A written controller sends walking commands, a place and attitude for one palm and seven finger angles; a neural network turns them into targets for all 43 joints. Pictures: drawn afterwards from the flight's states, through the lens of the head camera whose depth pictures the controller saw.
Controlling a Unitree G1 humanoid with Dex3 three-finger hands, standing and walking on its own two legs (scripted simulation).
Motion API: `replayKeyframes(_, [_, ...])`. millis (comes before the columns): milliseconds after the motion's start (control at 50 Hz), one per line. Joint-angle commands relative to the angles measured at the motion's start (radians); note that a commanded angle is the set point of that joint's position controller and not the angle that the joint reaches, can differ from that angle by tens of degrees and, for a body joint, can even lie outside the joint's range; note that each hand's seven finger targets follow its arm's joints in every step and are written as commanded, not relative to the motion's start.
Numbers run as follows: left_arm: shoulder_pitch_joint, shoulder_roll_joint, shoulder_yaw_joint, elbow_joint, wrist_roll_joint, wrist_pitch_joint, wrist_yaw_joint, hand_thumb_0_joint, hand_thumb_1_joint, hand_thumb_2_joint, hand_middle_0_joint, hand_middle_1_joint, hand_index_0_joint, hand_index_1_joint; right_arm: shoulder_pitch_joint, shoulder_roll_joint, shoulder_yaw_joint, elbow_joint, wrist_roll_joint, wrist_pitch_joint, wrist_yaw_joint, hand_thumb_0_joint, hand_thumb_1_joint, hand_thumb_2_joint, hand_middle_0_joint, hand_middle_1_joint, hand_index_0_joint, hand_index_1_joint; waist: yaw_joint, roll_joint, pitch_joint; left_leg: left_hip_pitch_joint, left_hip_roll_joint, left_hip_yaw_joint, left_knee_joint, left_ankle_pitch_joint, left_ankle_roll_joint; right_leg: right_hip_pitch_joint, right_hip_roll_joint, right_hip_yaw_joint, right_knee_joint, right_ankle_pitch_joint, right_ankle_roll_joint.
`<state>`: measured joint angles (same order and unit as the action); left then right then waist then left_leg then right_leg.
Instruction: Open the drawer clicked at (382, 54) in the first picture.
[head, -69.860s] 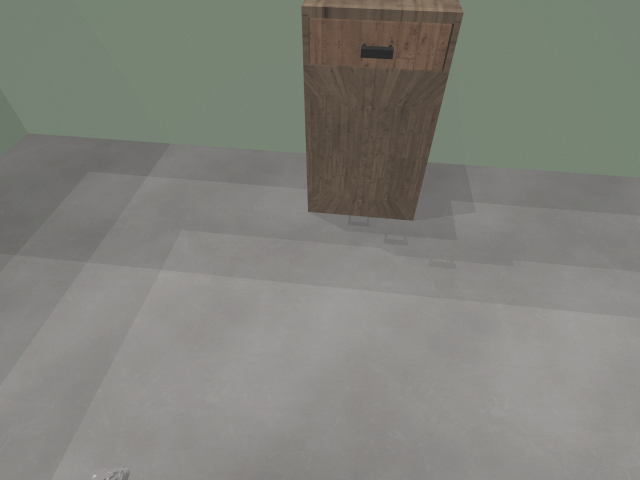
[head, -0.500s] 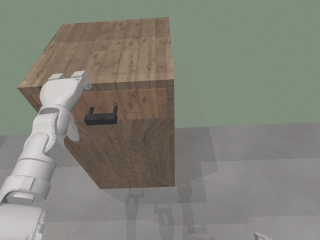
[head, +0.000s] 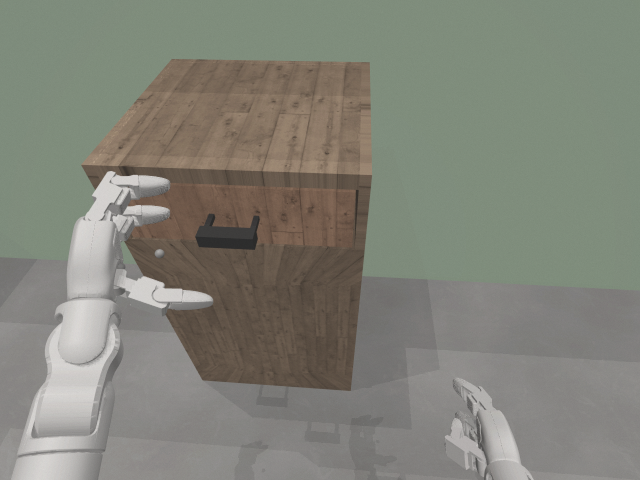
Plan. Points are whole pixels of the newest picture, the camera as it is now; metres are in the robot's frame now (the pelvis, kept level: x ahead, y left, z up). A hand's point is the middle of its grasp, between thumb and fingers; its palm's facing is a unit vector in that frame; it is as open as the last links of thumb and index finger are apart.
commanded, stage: draw the hand back to the body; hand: left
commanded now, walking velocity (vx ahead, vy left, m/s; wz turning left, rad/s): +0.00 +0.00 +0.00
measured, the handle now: (230, 228) +0.51 +0.23 -0.01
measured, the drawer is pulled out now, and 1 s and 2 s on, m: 0.00 0.00 0.00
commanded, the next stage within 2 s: step back with the hand held close in 0.78 s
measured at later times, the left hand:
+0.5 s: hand (88, 360) +0.17 +0.23 +0.16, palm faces +0.39 -0.83 -0.40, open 9.3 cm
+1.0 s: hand (60, 376) +0.16 +0.25 +0.15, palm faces +0.41 -0.81 -0.42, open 7.4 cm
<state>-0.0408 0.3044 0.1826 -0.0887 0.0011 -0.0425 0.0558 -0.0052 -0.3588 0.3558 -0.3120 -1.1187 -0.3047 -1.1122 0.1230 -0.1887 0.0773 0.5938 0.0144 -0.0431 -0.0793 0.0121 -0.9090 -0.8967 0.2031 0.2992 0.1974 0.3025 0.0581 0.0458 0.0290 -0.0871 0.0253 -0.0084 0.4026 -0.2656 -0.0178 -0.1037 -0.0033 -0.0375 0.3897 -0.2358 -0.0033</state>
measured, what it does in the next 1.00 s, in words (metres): stands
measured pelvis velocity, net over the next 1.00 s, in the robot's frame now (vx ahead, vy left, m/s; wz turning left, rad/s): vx -0.03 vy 0.00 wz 0.01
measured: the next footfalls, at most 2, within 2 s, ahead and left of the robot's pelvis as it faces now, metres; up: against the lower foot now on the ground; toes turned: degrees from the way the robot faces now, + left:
left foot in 2.00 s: -0.06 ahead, +0.12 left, +0.00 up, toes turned +2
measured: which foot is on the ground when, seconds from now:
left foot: down 0.00-1.00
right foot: down 0.00-1.00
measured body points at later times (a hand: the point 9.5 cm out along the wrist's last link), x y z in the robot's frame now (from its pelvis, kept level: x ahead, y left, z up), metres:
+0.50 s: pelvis -0.01 +0.00 +0.00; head -0.03 -0.03 +0.45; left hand +0.15 +0.28 +0.18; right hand +0.17 -0.23 -0.08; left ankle -0.03 +0.13 -0.74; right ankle -0.01 -0.12 -0.74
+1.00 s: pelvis -0.03 +0.00 +0.00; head -0.03 +0.00 +0.45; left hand +0.13 +0.29 +0.18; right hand +0.16 -0.21 -0.08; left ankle -0.03 +0.13 -0.74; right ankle -0.01 -0.12 -0.74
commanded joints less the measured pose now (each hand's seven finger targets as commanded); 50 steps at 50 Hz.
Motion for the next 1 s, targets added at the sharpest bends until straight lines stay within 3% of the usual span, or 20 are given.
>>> replayKeyframes(0, [-0.168,0.204,0.156,-0.294,-0.061,-0.088,0.042,0.0,-0.08,0.48,-0.27,-0.93,-0.27,-0.93,-0.088,-0.124,-0.056,-0.123,-0.014,-0.075,-0.013,0.0,-0.9,-0.9,0.2,0.3,0.2,0.3,-0.011,0.075,-0.167,0.022,-0.017,0.053,-0.057,0.316,0.012,0.091,0.019,-0.017,-0.039,0.303,-0.013])
replayKeyframes(100, [0.019,0.18,0.158,-0.39,-0.065,-0.114,0.043,0.0,0.095,0.555,-0.257,-0.817,-0.257,-0.817,-0.079,-0.128,-0.073,-0.123,-0.018,-0.111,-0.001,0.0,-0.9,-0.9,0.2,0.3,0.2,0.3,-0.009,0.029,-0.179,0.026,-0.012,0.055,-0.05,0.353,0.015,0.101,0.02,-0.018,-0.035,0.327,-0.008])
replayKeyframes(140, [0.096,0.172,0.154,-0.406,-0.067,-0.117,0.042,0.0,0.165,0.585,-0.252,-0.772,-0.252,-0.772,-0.079,-0.133,-0.078,-0.123,-0.014,-0.119,0.001,0.0,-0.9,-0.9,0.2,0.3,0.2,0.3,-0.01,0.006,-0.151,0.012,-0.01,0.054,-0.053,0.328,0.015,0.088,0.019,-0.016,-0.041,0.302,-0.004])
replayKeyframes(180, [0.152,0.181,0.176,-0.451,-0.066,-0.125,0.046,0.0,0.235,0.615,-0.247,-0.728,-0.247,-0.728,-0.075,-0.135,-0.086,-0.118,-0.016,-0.126,0.001,0.0,-0.9,-0.9,0.2,0.3,0.2,0.3,-0.006,0.01,-0.17,0.018,-0.013,0.057,-0.046,0.332,0.018,0.092,0.017,-0.013,-0.037,0.309,-0.004])
replayKeyframes(220, [0.236,0.196,0.202,-0.461,-0.067,-0.128,0.048,0.0,0.305,0.645,-0.242,-0.683,-0.242,-0.683,-0.077,-0.138,-0.093,-0.114,-0.018,-0.133,0.0,0.0,-0.9,-0.9,0.2,0.3,0.2,0.3,-0.001,-0.028,-0.156,0.013,-0.013,0.059,-0.041,0.327,0.02,0.084,0.018,-0.012,-0.044,0.307,-0.001])
replayKeyframes(280, [0.31,0.186,0.206,-0.523,-0.066,-0.136,0.051,0.0,0.41,0.69,-0.235,-0.615,-0.235,-0.615,-0.072,-0.132,-0.098,-0.115,-0.017,-0.14,-0.001,0.0,-0.9,-0.9,0.2,0.3,0.2,0.3,-0.004,-0.001,-0.14,0.004,-0.014,0.061,-0.037,0.296,0.022,0.066,0.01,-0.008,-0.044,0.275,0.003])
replayKeyframes(420, [0.502,0.182,0.233,-0.579,-0.061,-0.145,0.055,0.0,0.655,0.795,-0.218,-0.458,-0.218,-0.458,-0.075,-0.121,-0.104,-0.118,-0.018,-0.164,-0.012,0.0,-0.9,-0.9,0.2,0.3,0.2,0.3,0.006,-0.008,-0.077,-0.012,-0.014,0.062,-0.031,0.202,0.02,0.011,0.018,0.001,-0.076,0.167,0.004])
replayKeyframes(460, [0.537,0.164,0.223,-0.598,-0.061,-0.147,0.052,0.0,0.725,0.825,-0.213,-0.413,-0.213,-0.413,-0.074,-0.114,-0.102,-0.121,-0.018,-0.168,-0.013,0.0,-0.9,-0.9,0.2,0.3,0.2,0.3,0.003,-0.001,-0.061,-0.02,-0.012,0.058,-0.029,0.181,0.02,0.0,0.016,0.001,-0.075,0.139,0.004])
replayKeyframes(540, [0.426,0.174,0.204,-0.608,-0.049,-0.143,0.06,0.0,0.865,0.885,-0.202,-0.322,-0.202,-0.322,-0.065,-0.117,-0.096,-0.111,-0.019,-0.183,-0.022,0.0,-0.9,-0.9,0.2,0.3,0.2,0.3,-0.015,0.016,-0.01,-0.021,-0.013,0.045,-0.037,0.125,0.022,-0.042,0.011,0.012,-0.099,0.066,0.005])
replayKeyframes(560, [0.449,0.157,0.205,-0.572,-0.053,-0.141,0.064,0.0,0.9,0.9,-0.2,-0.3,-0.2,-0.3,-0.066,-0.113,-0.094,-0.106,-0.022,-0.184,-0.026,0.0,-0.9,-0.9,0.2,0.3,0.2,0.3,-0.01,-0.007,-0.004,-0.028,-0.015,0.045,-0.039,0.108,0.02,-0.041,0.015,0.002,-0.102,0.042,0.005])
replayKeyframes(640, [0.419,0.169,0.206,-0.572,-0.049,-0.138,0.065,0.0,0.9,0.9,-0.2,-0.3,-0.2,-0.3,-0.068,-0.113,-0.089,-0.108,-0.024,-0.186,-0.027,0.0,-0.9,-0.9,0.2,0.3,0.2,0.3,-0.004,-0.023,-0.013,-0.025,-0.013,0.029,-0.051,0.096,0.023,-0.029,0.009,0.009,-0.105,0.015,0.002])
replayKeyframes(680, [0.419,0.166,0.204,-0.592,-0.047,-0.14,0.065,0.0,0.9,0.9,-0.2,-0.3,-0.2,-0.3,-0.073,-0.11,-0.087,-0.11,-0.026,-0.189,-0.025,0.0,-0.9,-0.9,0.2,0.3,0.2,0.3,0.0,0.007,-0.033,-0.019,-0.016,0.03,-0.05,0.106,0.022,-0.014,0.009,0.009,-0.098,0.03,-0.002])
replayKeyframes(720, [0.448,0.159,0.207,-0.567,-0.048,-0.134,0.066,0.0,0.9,0.9,-0.2,-0.3,-0.2,-0.3,-0.074,-0.111,-0.085,-0.104,-0.027,-0.193,-0.023,0.0,-0.9,-0.9,0.2,0.3,0.2,0.3,0.007,0.029,-0.019,-0.03,-0.016,0.03,-0.056,0.102,0.015,-0.01,0.014,0.006,-0.102,0.031,-0.004])
replayKeyframes(860, [0.452,0.155,0.209,-0.572,-0.049,-0.133,0.064,0.0,0.9,0.9,-0.2,-0.3,-0.2,-0.3,-0.078,-0.105,-0.083,-0.108,-0.026,-0.194,-0.017,0.0,-0.9,-0.9,0.2,0.3,0.2,0.3,0.01,0.021,-0.01,-0.046,-0.01,0.023,-0.067,0.107,0.011,0.002,0.015,-0.002,-0.089,0.037,-0.006])
replayKeyframes(880, [0.443,0.229,0.302,-0.579,-0.045,-0.158,0.064,0.0,0.9,0.9,-0.2,-0.3,-0.2,-0.3,-0.055,-0.151,-0.097,-0.142,-0.025,-0.154,-0.012,0.0,-0.9,-0.9,0.2,0.3,0.2,0.3,-0.039,-0.03,0.06,-0.126,-0.003,0.0,-0.027,0.038,0.034,-0.14,-0.021,0.073,-0.15,0.019,0.001])
replayKeyframes(900, [0.498,0.183,0.259,-0.554,-0.032,-0.159,0.061,0.0,0.9,0.9,-0.2,-0.3,-0.2,-0.3,-0.05,-0.145,-0.102,-0.135,-0.038,-0.128,-0.011,0.0,-0.9,-0.9,0.2,0.3,0.2,0.3,-0.046,-0.098,0.047,-0.125,-0.012,-0.017,0.009,0.029,0.035,-0.163,-0.037,0.089,-0.173,-0.01,-0.005])
replayKeyframes(920, [0.495,0.201,0.275,-0.603,-0.026,-0.169,0.061,0.0,0.9,0.9,-0.2,-0.3,-0.2,-0.3,-0.058,-0.15,-0.106,-0.15,-0.04,-0.117,-0.01,0.0,-0.9,-0.9,0.2,0.3,0.2,0.3,-0.044,-0.074,0.032,-0.125,-0.019,-0.009,0.026,0.036,0.032,-0.179,-0.048,0.1,-0.179,0.001,-0.012])
replayKeyframes(940, [0.517,0.169,0.24,-0.614,-0.016,-0.172,0.067,0.0,0.9,0.9,-0.2,-0.3,-0.2,-0.3,-0.035,-0.144,-0.103,-0.154,-0.048,-0.101,-0.014,0.0,-0.9,-0.9,0.2,0.3,0.2,0.3,-0.057,-0.076,-0.023,-0.131,-0.012,-0.021,0.046,0.075,0.028,-0.144,-0.057,0.091,-0.142,0.039,-0.021])
replayKeyframes(980, [0.581,0.153,0.234,-0.624,-0.019,-0.169,0.079,0.0,0.9,0.9,-0.2,-0.3,-0.2,-0.3,-0.009,-0.149,-0.115,-0.174,-0.045,-0.08,-0.015,0.0,-0.9,-0.9,0.2,0.3,0.2,0.3,-0.062,-0.032,-0.111,-0.133,0.011,-0.021,0.067,0.18,0.025,-0.094,-0.07,0.088,-0.069,0.162,-0.031])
